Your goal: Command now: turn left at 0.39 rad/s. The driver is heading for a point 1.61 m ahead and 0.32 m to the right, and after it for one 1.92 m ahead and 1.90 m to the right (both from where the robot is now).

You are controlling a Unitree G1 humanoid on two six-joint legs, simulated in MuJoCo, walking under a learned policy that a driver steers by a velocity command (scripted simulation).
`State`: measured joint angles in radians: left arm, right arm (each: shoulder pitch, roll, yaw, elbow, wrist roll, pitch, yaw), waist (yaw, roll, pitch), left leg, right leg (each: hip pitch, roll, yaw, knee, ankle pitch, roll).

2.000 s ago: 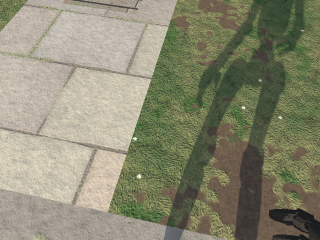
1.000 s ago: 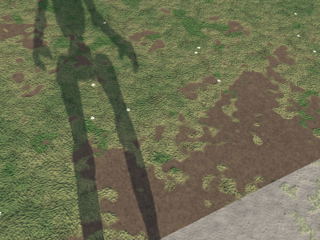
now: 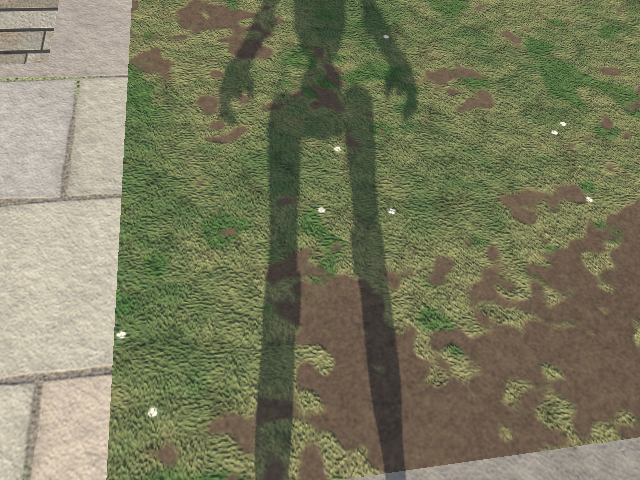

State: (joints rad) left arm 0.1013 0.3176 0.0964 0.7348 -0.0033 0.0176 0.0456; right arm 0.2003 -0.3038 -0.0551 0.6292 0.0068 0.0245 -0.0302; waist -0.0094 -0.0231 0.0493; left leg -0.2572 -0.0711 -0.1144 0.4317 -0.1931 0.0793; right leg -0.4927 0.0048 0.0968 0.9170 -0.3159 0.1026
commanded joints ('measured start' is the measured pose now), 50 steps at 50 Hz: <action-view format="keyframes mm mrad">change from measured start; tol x32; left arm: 1 -17 71 10 -55 -2 -22 -7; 50 227 125 -24 -64 10 -99 -39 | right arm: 1 -23 -161 -46 -71 -10 -5 -4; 50 -137 -44 1 -22 13 -111 73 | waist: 1 -18 165 -112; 50 74 -52 23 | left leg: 1 142 248 -252 -100 122 148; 18 69 48 54 112 7 -33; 24 162 482 -305 -80 445 255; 33 118 333 39 -190 -143 115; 38 -612 44 215 695 -424 -109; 50 -438 151 128 309 276 -105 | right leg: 1 -32 -19 -5 -89 5 6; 10 367 -143 79 -480 543 -113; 19 169 -93 196 -417 285 -187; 25 -129 -33 3 229 -296 -60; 36 421 47 -223 -407 17 -155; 39 727 -393 697 -721 -313 -496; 50 411 -167 -32 -779 370 -279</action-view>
